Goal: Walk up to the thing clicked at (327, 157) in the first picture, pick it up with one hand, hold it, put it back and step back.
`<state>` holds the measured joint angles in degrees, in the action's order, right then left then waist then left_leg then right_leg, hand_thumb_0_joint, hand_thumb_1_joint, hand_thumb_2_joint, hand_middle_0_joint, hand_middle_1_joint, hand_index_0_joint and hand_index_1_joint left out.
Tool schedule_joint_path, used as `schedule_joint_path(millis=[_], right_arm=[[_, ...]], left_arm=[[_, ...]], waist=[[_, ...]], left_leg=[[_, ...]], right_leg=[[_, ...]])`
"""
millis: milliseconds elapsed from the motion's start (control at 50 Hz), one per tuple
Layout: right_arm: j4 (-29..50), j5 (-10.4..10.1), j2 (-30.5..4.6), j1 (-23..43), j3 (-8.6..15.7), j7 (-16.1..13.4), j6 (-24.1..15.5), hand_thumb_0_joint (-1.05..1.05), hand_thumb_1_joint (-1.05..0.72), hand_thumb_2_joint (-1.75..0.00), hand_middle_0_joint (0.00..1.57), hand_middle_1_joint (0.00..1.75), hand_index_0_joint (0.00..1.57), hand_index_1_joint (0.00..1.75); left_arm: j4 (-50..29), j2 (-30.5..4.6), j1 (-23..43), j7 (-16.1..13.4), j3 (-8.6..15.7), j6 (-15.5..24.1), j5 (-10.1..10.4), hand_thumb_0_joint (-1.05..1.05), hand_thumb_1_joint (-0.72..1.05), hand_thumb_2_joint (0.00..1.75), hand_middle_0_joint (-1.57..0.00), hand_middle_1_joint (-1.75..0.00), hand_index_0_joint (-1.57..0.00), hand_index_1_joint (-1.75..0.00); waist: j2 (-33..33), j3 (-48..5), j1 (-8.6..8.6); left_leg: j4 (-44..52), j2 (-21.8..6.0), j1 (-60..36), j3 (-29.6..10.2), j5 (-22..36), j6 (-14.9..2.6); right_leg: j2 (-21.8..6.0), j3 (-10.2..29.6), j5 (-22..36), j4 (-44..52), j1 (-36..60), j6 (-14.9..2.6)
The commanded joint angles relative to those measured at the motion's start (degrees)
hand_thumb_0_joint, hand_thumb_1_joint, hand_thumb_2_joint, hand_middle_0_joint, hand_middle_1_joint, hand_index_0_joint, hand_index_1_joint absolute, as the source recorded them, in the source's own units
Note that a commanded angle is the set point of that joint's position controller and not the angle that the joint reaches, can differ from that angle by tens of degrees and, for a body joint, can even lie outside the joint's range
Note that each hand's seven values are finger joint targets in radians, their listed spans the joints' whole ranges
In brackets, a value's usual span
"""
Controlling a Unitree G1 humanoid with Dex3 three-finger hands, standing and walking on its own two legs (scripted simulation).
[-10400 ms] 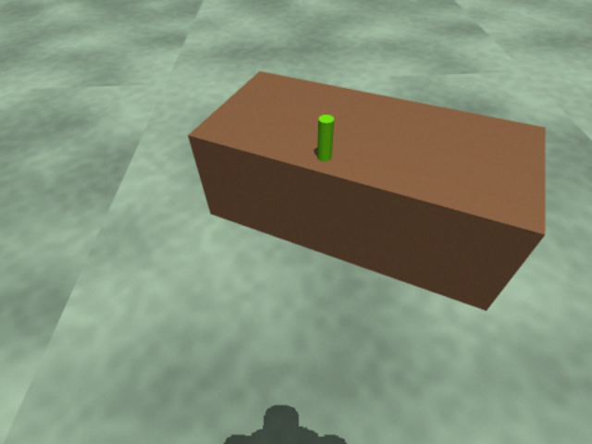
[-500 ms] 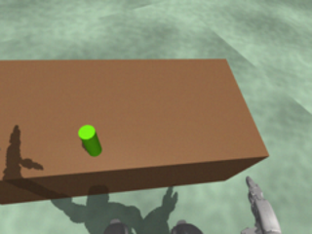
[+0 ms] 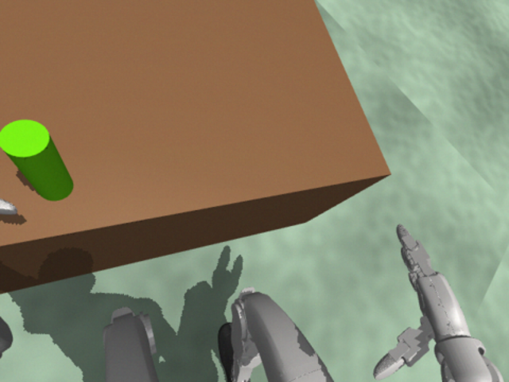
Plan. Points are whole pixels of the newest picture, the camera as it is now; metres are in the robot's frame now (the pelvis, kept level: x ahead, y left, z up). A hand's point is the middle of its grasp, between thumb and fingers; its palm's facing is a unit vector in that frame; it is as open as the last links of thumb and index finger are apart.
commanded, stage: close in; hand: left
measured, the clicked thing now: (42, 166) +0.48 +0.23 -0.07
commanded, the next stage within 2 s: rest palm in 0.66 s
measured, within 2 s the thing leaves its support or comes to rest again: leaves its support in 2.00 s
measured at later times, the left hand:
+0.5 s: hand (34, 159) +0.50 +0.24 -0.10, palm faces +0.22 -0.97 +0.04, open 17.7 cm
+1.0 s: hand (45, 155) +0.50 +0.23 -0.09, palm faces +0.27 -0.96 +0.02, open 17.1 cm
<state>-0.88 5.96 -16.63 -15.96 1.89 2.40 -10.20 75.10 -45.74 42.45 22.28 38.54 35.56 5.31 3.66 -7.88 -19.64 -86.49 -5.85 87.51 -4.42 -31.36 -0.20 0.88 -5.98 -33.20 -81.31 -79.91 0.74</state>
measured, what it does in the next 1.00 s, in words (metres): stands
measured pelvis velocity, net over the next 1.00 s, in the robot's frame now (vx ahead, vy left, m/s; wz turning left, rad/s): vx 0.00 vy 0.00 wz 0.00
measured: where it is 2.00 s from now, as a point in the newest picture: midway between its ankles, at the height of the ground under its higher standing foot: outside the picture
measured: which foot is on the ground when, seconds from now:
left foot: down 0.00-1.00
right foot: down 0.00-1.00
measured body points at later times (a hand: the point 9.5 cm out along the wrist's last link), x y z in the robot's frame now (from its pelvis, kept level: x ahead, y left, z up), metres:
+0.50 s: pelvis -0.01 +0.00 -0.04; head +0.19 +0.10 +0.35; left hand +0.48 +0.29 -0.10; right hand +0.17 -0.26 +0.07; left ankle +0.06 +0.11 -0.57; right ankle +0.04 -0.14 -0.57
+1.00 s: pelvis +0.00 +0.00 -0.03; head +0.20 +0.09 +0.36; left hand +0.48 +0.28 -0.09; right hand +0.19 -0.25 +0.07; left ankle +0.06 +0.11 -0.57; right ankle +0.04 -0.14 -0.57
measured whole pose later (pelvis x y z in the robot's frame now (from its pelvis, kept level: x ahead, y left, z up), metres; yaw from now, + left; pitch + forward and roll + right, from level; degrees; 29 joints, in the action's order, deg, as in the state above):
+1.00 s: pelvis +0.00 +0.00 -0.03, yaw +0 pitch +33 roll -7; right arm 22.2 4.7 -17.1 -26.6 6.2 7.0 -1.8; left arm 62.2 -31.8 38.8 1.4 32.2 36.9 0.2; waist 2.6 -9.0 -20.9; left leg -93.4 -5.4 92.3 -4.0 -34.7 -0.1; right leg 0.4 -5.1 -37.3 -89.6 -85.3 0.8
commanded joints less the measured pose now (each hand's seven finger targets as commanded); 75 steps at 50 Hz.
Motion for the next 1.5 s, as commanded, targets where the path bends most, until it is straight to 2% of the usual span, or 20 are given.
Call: schedule_joint_path(millis=[0, 100, 160, 220, 360, 420, 540, 580, 720, 740, 760, 800, 920, 980, 1000, 1060, 1220, 1320, 1380, 1480], right_arm=[[17.66, -0.8, -14.74, -8.37, 11.4, -0.89, -2.5, 0.0, 0.56, -0.04, 0.05, 0.05, 0.05, 0.05], [26.45, -1.27, -14.97, -9.09, 13.22, -0.01, -2.13, 0.0, 0.54, -0.05, 0.05, 0.05, 0.05, 0.05], [30.52, -1.26, -15.53, -10.72, 14.32, 0.21, -1.52, 0.0, 0.53, -0.05, 0.05, 0.05, 0.05, 0.05], [29.68, -1.48, -15.36, -14.05, 15.61, -0.08, -0.01, 0.0, 0.54, -0.05, 0.05, 0.05, 0.05, 0.05], [27.85, -1.97, -12.51, -15.31, 13.38, 1.0, 1.77, 0.0, 0.55, -0.04, 0.05, 0.05, 0.05, 0.05], [29.8, -2.06, -12.17, -11.65, 12.84, 1.11, 2.15, 0.0, 0.55, -0.05, 0.05, 0.05, 0.05, 0.05], [32.88, -1.65, -12.71, -13.79, 13.85, 1.18, 2.48, 0.0, 0.54, -0.05, 0.05, 0.05, 0.05, 0.05], [32.06, -1.8, -12.26, -15.42, 14.09, 1.5, 2.89, 0.0, 0.53, -0.05, 0.05, 0.05, 0.05, 0.05], [31.04, -2.2, -11.47, -16.81, 14.43, 2.68, 4.1, 0.0, 0.52, -0.05, 0.05, 0.05, 0.05, 0.05], [29.05, -2.15, -11.96, -17.05, 15.54, 2.68, 4.28, 0.0, 0.52, -0.06, 0.05, 0.05, 0.05, 0.05], [28.93, -2.08, -11.32, -16.17, 15.17, 2.8, 4.32, 0.0, 0.52, -0.06, 0.05, 0.05, 0.05, 0.05], [28.26, -1.92, -11.89, -15.89, 15.71, 2.81, 4.45, 0.0, 0.52, -0.06, 0.05, 0.05, 0.05, 0.05], [33.67, -1.47, -10.23, -14.33, 11.75, 3.04, 5.38, 0.0, 0.51, -0.05, 0.05, 0.05, 0.05, 0.05], [33.34, -1.39, -11.56, -14.42, 13.51, 2.66, 5.73, 0.0, 0.51, -0.05, 0.05, 0.05, 0.05, 0.05], [33.56, -1.45, -12.14, -14.81, 13.66, 2.56, 5.94, 0.0, 0.5, -0.05, 0.05, 0.05, 0.05, 0.05], [34.42, -1.79, -11.69, -15.24, 13.18, 2.59, 6.01, 0.0, 0.5, -0.05, 0.05, 0.05, 0.05, 0.05], [34.96, -2.58, -11.46, -15.76, 13.21, 3.3, 6.08, 0.0, 0.51, -0.05, 0.05, 0.05, 0.05, 0.05], [37.46, -2.18, -10.68, -14.17, 12.2, 3.15, 5.2, 0.0, 0.5, -0.05, 0.05, 0.05, 0.05, 0.05], [36.28, -1.99, -11.91, -13.73, 13.07, 2.54, 5.24, 0.0, 0.5, -0.05, 0.05, 0.05, 0.05, 0.05], [35.42, -1.81, -12.0, -15.97, 13.3, 2.6, 6.34, 0.0, 0.51, -0.05, 0.05, 0.05, 0.05, 0.05]], left_arm=[[-5.62, -16.63, 11.36, -3.11, 3.07, 4.67, -0.4, 0.0, -0.49, 0.06, -0.04, -0.06, -0.05, -0.05], [-13.53, -18.34, 17.47, -6.51, 5.21, 7.09, -1.07, 0.0, -0.57, 0.05, -0.03, -0.07, -0.05, -0.06], [-18.45, -16.41, 21.01, -7.47, 2.15, 7.19, -2.76, 0.0, -0.6, 0.02, -0.05, -0.06, -0.06, -0.05], [-17.62, -11.19, 19.7, -7.97, -3.54, 4.41, -4.08, 0.0, -0.61, 0.03, -0.06, -0.06, -0.07, -0.05], [-21.72, -7.86, 16.62, -12.28, -3.74, 0.86, -2.63, 0.0, -0.6, 0.0, -0.06, -0.03, -0.09, 0.0], [-21.04, -3.57, 16.8, -14.74, -4.54, 1.15, -2.57, 0.0, -0.61, 0.0, -0.07, -0.03, -0.09, -0.01], [-20.57, -1.88, 15.12, -17.51, -4.83, 3.16, -4.04, 0.0, -0.61, 0.0, -0.07, -0.04, -0.09, -0.02], [-20.46, 1.42, 14.69, -17.29, -6.57, 3.47, -3.97, 0.0, -0.61, 0.0, -0.07, -0.04, -0.09, -0.02], [-23.28, 4.71, 13.99, -17.7, -7.94, 4.03, -3.87, 0.0, -0.61, 0.0, -0.06, -0.01, -0.08, 0.0], [-25.65, 2.67, 15.11, -18.26, -6.6, 4.5, -3.89, 0.0, -0.59, 0.0, -0.08, 0.0, -0.07, 0.0], [-24.99, 5.24, 15.12, -18.38, -8.34, 4.51, -3.92, 0.0, -0.58, 0.0, -0.08, 0.0, -0.07, 0.0], [-27.0, 1.71, 14.32, -19.8, -5.99, 4.8, -4.45, 0.0, -0.61, 0.0, -0.09, 0.0, -0.07, 0.0], [-26.71, 1.88, 17.27, -21.37, -6.59, 6.02, -5.12, 0.0, -0.58, 0.05, -0.39, -0.22, -0.4, -0.21], [-23.95, 2.33, 18.38, -20.71, -7.82, 5.67, -5.21, 0.0, -0.56, 0.09, -0.49, -0.3, -0.5, -0.29], [-23.65, -0.01, 17.55, -20.73, -6.31, 5.51, -5.41, 0.0, -0.53, 0.09, -0.51, -0.31, -0.52, -0.3], [-16.83, 4.92, 15.24, -19.82, -9.08, 4.45, -5.06, 0.0, -0.52, 0.1, -0.56, -0.34, -0.57, -0.33], [-20.96, 1.7, 11.6, -19.97, -5.42, 4.72, -4.39, 0.0, -0.34, 0.34, -0.77, -0.58, -0.79, -0.56], [-22.16, 4.93, 15.14, -20.9, -7.98, 6.65, -4.6, 0.0, -0.21, 0.48, -0.9, -0.73, -0.92, -0.72], [-22.75, 0.63, 18.51, -21.31, -7.51, 7.73, -5.47, 0.0, -0.13, 0.55, -0.98, -0.8, -1.0, -0.79], [-19.78, -0.29, 19.09, -21.28, -7.68, 6.93, -6.0, 0.0, -0.02, 0.66, -1.12, -0.93, -1.13, -0.91]], waist=[[-21.32, -29.84, 0.63], [-23.63, -35.34, 0.28], [-29.06, -40.3, -0.8], [-30.18, -35.68, -1.85], [-28.84, -27.41, 0.04], [-25.05, -27.02, -0.31], [-21.7, -34.01, -0.58], [-21.3, -35.01, -0.82], [-25.66, -33.18, 0.06], [-27.05, -33.18, 0.6], [-27.28, -32.71, -0.09], [-27.55, -33.12, 0.89], [-23.96, -34.67, 0.43], [-23.9, -34.81, -1.18], [-23.16, -35.51, -0.57], [-20.45, -31.39, -2.24], [-21.71, -32.12, 1.3], [-20.55, -32.08, -0.99], [-21.2, -32.04, -1.38], [-23.98, -31.81, -2.01]], left_leg=[[6.18, 1.81, -30.12, -2.25, 13.29, -0.15], [3.77, 2.16, -27.98, -2.62, 13.09, -0.26], [3.0, 1.93, -33.42, -2.74, 14.87, 0.45], [3.28, 2.23, -30.87, -1.54, 11.01, 0.48], [4.89, 2.62, -28.29, -1.77, 4.02, 0.38], [5.12, 2.7, -27.23, -2.56, 5.34, 0.11], [2.59, 2.94, -26.88, -1.14, 15.31, -0.61], [2.28, 2.88, -28.47, -1.17, 17.77, -0.63], [4.8, 2.31, -34.37, -2.18, 21.09, 0.96], [4.63, 2.19, -34.87, -2.16, 20.42, 1.05], [4.76, 2.07, -35.34, -2.45, 20.79, 1.1], [4.41, 2.25, -34.77, -1.98, 20.53, 0.85], [4.02, 2.75, -30.57, -1.09, 19.07, 0.06], [3.76, 2.6, -29.89, -0.85, 16.62, -0.18], [3.48, 2.69, -29.78, -0.68, 16.46, -0.29], [4.0, 2.67, -27.91, -0.9, 15.19, -0.38], [5.83, 3.17, -29.66, -0.56, 16.23, 0.01], [4.7, 3.08, -28.77, -0.57, 15.76, -0.53], [4.39, 2.98, -27.85, -0.48, 13.6, -0.54], [5.64, 2.92, -30.51, -0.8, 12.25, 0.09]], right_leg=[[2.22, 1.46, 10.83, 4.45, 2.79, -3.14], [2.09, 2.03, 11.09, 0.91, 3.61, -2.84], [1.91, 2.2, 11.86, -0.29, 2.0, -3.09], [1.65, 3.79, 10.23, 1.96, 1.47, -2.78], [1.61, 2.45, 5.12, 2.3, -1.48, -2.17], [1.95, 1.12, 5.97, 1.59, -2.22, -2.27], [2.02, 2.43, 14.9, 1.31, 5.23, -2.07], [2.26, 2.05, 16.66, 0.93, 4.43, -2.25], [2.18, 0.7, 15.31, -0.3, 0.77, -2.92], [2.26, 0.76, 14.07, -0.6, -0.51, -3.01], [2.2, 0.65, 14.24, -0.42, -0.85, -2.94], [2.19, 0.87, 14.66, -0.3, 0.55, -2.85], [2.08, 2.13, 16.64, 1.13, 6.17, -2.41], [1.94, 3.09, 15.57, 1.85, 5.99, -2.23], [1.89, 3.41, 15.81, 1.99, 6.82, -2.09], [1.88, 3.05, 15.22, 2.76, 5.54, -2.01], [2.06, 2.25, 15.19, 2.93, 7.84, -2.37], [2.08, 2.75, 15.41, 2.95, 7.22, -2.1], [1.82, 3.92, 14.15, 3.39, 7.45, -1.84], [1.76, 3.61, 12.75, 3.51, 5.87, -2.08]])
